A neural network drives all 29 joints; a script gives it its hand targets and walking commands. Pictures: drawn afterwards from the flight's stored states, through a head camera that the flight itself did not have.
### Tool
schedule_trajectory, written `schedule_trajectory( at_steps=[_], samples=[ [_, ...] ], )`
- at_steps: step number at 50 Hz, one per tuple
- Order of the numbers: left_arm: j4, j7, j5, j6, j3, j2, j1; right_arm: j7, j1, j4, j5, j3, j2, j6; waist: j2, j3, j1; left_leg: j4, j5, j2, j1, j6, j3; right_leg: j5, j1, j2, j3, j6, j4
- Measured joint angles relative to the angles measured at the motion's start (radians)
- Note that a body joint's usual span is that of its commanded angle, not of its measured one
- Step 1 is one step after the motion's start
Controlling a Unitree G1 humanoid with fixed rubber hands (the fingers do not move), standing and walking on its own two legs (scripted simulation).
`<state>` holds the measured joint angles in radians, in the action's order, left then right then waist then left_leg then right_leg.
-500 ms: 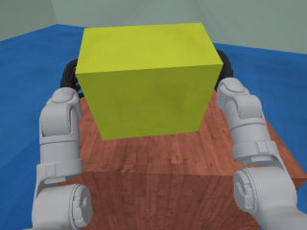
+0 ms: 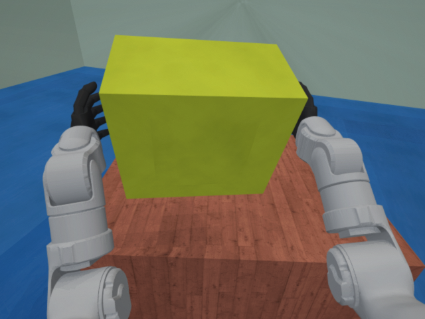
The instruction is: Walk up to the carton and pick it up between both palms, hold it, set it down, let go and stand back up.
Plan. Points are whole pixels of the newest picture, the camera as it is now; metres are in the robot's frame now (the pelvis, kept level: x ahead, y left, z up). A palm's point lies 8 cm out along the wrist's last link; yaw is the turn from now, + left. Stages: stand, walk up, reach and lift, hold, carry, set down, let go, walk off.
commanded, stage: hold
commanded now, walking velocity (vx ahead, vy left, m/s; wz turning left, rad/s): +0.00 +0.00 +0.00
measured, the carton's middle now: (198, 124) +0.39 +0.02 +0.28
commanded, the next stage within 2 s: none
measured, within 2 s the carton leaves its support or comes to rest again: neither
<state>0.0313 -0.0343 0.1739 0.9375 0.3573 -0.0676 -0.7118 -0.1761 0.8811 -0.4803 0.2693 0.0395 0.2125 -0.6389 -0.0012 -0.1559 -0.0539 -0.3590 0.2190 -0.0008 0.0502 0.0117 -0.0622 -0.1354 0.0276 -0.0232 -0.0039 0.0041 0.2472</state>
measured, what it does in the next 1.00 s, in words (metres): stands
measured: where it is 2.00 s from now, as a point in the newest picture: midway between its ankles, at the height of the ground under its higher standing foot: outside the picture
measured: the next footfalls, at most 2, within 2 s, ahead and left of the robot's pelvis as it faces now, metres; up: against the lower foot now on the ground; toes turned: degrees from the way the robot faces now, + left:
none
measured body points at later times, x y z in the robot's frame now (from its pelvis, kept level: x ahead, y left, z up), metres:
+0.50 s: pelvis -0.01 -0.02 +0.00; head -0.10 -0.02 +0.44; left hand +0.35 +0.17 +0.32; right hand +0.37 -0.20 +0.31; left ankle -0.01 +0.12 -0.75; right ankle +0.00 -0.12 -0.75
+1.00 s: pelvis +0.02 +0.00 +0.00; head -0.10 +0.00 +0.43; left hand +0.35 +0.20 +0.31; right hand +0.37 -0.17 +0.32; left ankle -0.01 +0.12 -0.75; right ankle +0.00 -0.12 -0.75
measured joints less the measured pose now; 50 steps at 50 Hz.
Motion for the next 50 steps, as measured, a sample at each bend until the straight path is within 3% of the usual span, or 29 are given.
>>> schedule_trajectory(
  at_steps=[7,10,12,15,19,21,23,28,31,35,39,41,43,46,50],
  samples=[
    [-0.253,0.213,0.091,-0.003,0.018,-0.051,-0.075,-0.006,0.020,-0.007,-0.046,0.041,0.003,-0.102,-0.002,-0.026,0.000,0.000,0.000,-0.001,-0.018,0.000,0.002,0.005,-0.015,-0.001,0.002,0.000,0.003],
    [-0.368,0.252,0.096,-0.004,0.020,-0.073,-0.095,0.009,0.054,-0.045,-0.059,0.055,0.003,-0.112,-0.002,0.048,0.000,0.000,-0.016,-0.001,-0.019,0.000,0.008,0.020,-0.014,-0.001,0.007,0.000,0.003],
    [-0.408,0.242,0.097,-0.005,0.020,-0.072,-0.098,0.032,0.079,-0.076,-0.061,0.069,0.003,-0.097,-0.002,0.105,0.000,0.000,-0.028,-0.001,-0.017,0.000,0.008,0.021,-0.009,-0.001,0.007,0.000,0.011],
    [-0.411,0.154,0.078,-0.027,0.020,-0.054,-0.095,0.072,0.090,-0.091,-0.062,0.072,0.002,-0.039,-0.002,0.137,0.000,0.000,-0.044,0.000,0.021,0.000,0.006,0.024,0.038,-0.001,0.007,0.000,0.033],
    [-0.258,-0.004,-0.036,-0.074,0.001,-0.025,-0.078,0.085,0.089,-0.111,-0.081,0.093,0.002,0.082,-0.008,0.078,0.000,0.004,-0.054,0.002,0.091,0.004,-0.007,0.029,0.115,-0.002,0.000,0.006,0.053],
    [-0.193,-0.043,-0.046,-0.105,0.000,-0.016,-0.083,0.084,0.088,-0.112,-0.083,0.093,0.002,0.105,-0.019,0.037,0.000,0.013,-0.051,0.000,0.094,0.005,-0.012,0.017,0.120,-0.004,-0.004,0.010,0.052],
    [-0.191,-0.032,-0.037,-0.116,0.000,-0.019,-0.100,0.074,0.081,-0.113,-0.083,0.092,0.002,0.097,-0.028,-0.020,0.000,0.021,-0.044,-0.001,0.092,0.005,-0.016,0.005,0.120,-0.004,-0.008,0.010,0.050],
    [-0.366,0.167,0.063,-0.102,0.051,-0.058,-0.172,0.029,0.081,-0.114,-0.086,0.083,0.001,-0.011,-0.032,-0.057,0.000,0.030,-0.028,-0.001,0.054,0.005,-0.010,-0.017,0.085,-0.005,-0.008,0.010,0.050],
    [-0.422,0.235,0.083,-0.076,0.061,-0.088,-0.173,0.005,0.083,-0.113,-0.075,0.045,0.001,-0.070,-0.030,-0.020,0.000,0.030,-0.028,-0.001,0.048,0.005,-0.003,-0.012,0.081,-0.004,0.000,0.010,0.048],
    [-0.428,0.214,0.080,-0.067,0.061,-0.100,-0.168,-0.004,0.083,-0.113,-0.049,0.007,0.001,-0.078,-0.020,0.068,0.000,0.030,-0.037,-0.001,0.051,0.005,0.005,0.006,0.081,-0.005,0.007,0.010,0.037],
    [-0.300,0.094,0.005,-0.069,0.041,-0.082,-0.106,-0.010,0.078,-0.107,-0.017,-0.021,-0.001,-0.029,-0.019,0.093,0.000,0.029,-0.038,-0.001,0.065,0.005,0.005,0.014,0.086,-0.005,0.007,0.010,0.022],
    [-0.180,0.026,-0.041,-0.069,0.024,-0.059,-0.052,-0.020,0.050,-0.062,-0.001,-0.029,-0.001,-0.004,-0.019,0.056,0.000,0.028,-0.031,-0.001,0.073,0.005,0.002,0.010,0.089,-0.005,0.005,0.010,0.014],
    [-0.086,-0.011,-0.058,-0.068,0.022,-0.036,-0.015,-0.022,0.012,0.008,0.013,-0.029,-0.001,0.009,-0.019,-0.004,0.000,0.025,-0.020,-0.001,0.076,0.005,0.000,0.000,0.089,-0.005,0.003,0.010,0.009],
    [-0.046,0.010,-0.046,-0.067,0.022,-0.031,-0.003,-0.029,-0.013,0.061,0.018,-0.023,-0.001,-0.001,-0.019,-0.100,0.000,0.017,0.002,-0.001,0.071,0.005,0.000,-0.020,0.079,-0.005,0.002,0.009,0.009],
    [-0.122,0.153,0.044,-0.039,0.035,-0.046,-0.019,-0.043,-0.008,0.060,0.018,-0.010,0.000,-0.087,-0.019,-0.083,0.000,0.017,0.028,-0.001,-0.015,0.005,0.001,-0.038,-0.006,-0.004,0.004,0.004,0.010]
  ],
)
